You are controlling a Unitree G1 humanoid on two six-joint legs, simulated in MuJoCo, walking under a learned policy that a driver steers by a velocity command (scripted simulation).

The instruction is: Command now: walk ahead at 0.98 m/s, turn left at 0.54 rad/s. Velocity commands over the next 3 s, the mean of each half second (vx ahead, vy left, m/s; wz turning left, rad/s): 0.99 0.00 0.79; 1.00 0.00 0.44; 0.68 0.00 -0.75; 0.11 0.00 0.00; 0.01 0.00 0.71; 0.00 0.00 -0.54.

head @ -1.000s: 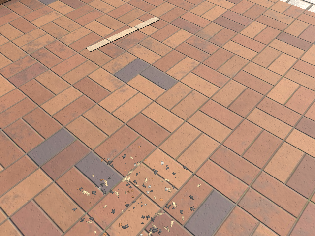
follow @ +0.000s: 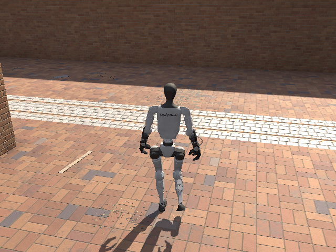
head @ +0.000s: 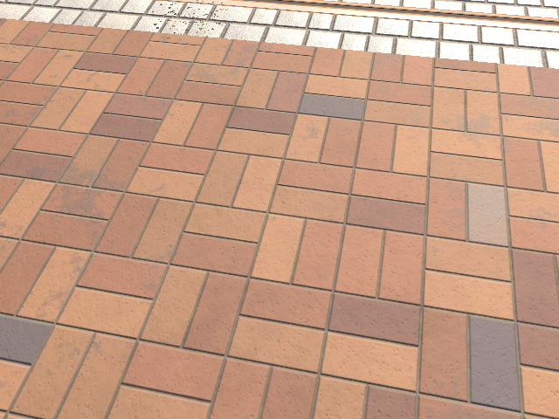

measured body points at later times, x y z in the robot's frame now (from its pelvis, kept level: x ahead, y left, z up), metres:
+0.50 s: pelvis +0.43 -0.02 +0.01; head +0.43 +0.00 +0.46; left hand +0.34 +0.27 -0.11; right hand +0.71 -0.19 -0.06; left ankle +0.42 +0.10 -0.62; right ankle +0.45 -0.16 -0.73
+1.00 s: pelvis +0.77 +0.24 +0.01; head +0.77 +0.24 +0.46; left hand +0.72 +0.53 -0.10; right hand +0.96 +0.06 -0.11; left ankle +0.70 +0.25 -0.73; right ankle +0.99 +0.16 -0.62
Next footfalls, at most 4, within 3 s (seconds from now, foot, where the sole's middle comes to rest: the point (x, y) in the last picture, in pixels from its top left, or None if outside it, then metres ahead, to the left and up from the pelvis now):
0.28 right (361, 411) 0.48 -0.15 -0.76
0.74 left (185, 324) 0.73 0.28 -0.76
1.24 right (152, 194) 1.19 0.41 -0.76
1.66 left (98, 160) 1.35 0.61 -0.76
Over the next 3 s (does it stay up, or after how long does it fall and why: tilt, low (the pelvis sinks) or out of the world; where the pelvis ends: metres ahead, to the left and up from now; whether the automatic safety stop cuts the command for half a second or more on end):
stays up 1.27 0.52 0.00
